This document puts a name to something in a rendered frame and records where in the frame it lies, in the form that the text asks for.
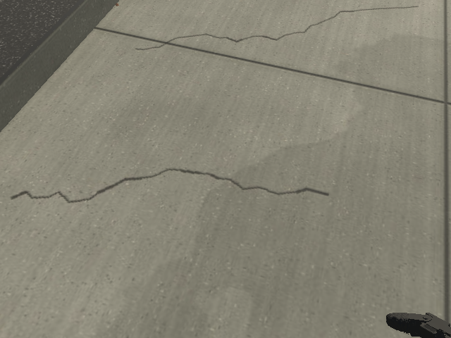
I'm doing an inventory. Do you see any robot right hand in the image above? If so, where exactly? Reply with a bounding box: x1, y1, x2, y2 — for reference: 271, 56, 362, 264
386, 313, 451, 338

